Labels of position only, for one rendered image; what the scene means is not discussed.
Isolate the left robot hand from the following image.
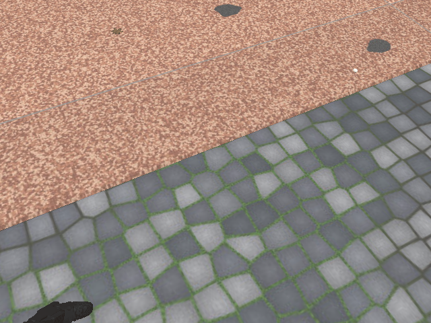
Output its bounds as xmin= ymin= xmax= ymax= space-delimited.
xmin=23 ymin=301 xmax=93 ymax=323

